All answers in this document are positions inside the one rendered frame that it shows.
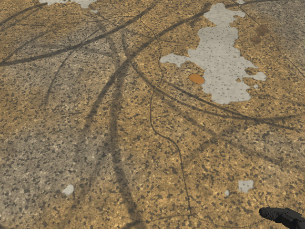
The robot right hand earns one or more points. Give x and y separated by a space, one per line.
287 216

